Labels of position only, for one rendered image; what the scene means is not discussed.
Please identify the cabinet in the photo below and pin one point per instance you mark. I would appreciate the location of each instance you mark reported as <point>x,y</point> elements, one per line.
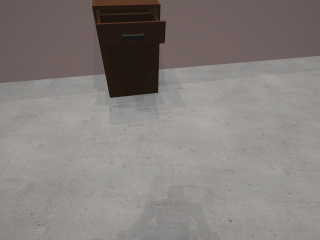
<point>130,69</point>

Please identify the drawer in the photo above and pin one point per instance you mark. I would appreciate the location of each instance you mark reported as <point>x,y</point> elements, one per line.
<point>110,29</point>

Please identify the handle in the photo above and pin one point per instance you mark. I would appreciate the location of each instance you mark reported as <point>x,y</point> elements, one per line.
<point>133,36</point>

